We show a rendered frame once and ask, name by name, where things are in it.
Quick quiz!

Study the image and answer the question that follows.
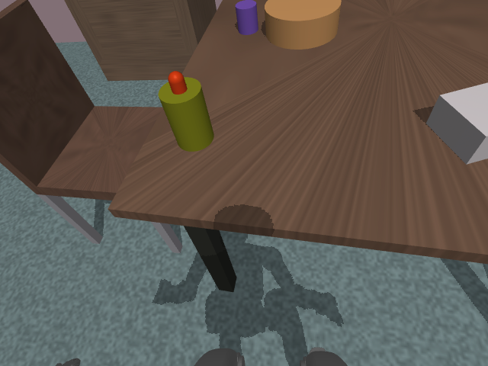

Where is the table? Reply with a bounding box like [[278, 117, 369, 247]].
[[108, 0, 488, 292]]

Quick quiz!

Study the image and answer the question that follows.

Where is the chair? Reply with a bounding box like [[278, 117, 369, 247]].
[[0, 0, 183, 253]]

